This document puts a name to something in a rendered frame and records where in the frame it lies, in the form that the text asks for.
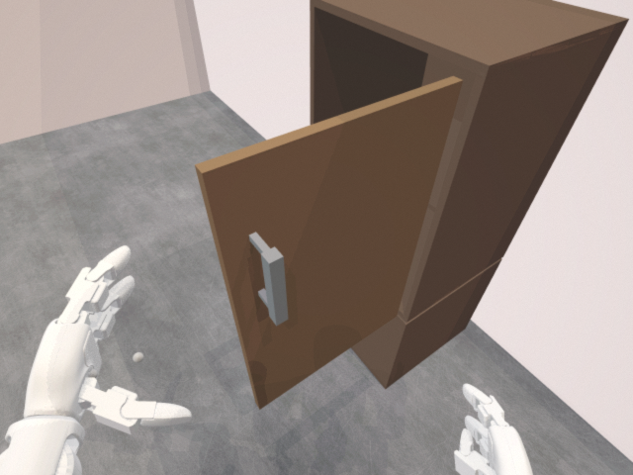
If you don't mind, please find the robot left hand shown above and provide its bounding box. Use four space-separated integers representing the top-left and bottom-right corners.
24 245 192 435

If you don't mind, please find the handle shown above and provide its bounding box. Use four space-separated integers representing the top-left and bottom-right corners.
249 232 289 327

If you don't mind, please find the robot right hand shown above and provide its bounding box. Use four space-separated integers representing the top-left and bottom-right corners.
454 383 533 475

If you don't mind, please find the cupboard door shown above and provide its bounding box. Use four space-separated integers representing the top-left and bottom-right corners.
195 76 463 410

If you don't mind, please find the robot left forearm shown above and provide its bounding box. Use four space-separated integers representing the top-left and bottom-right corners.
0 415 85 475

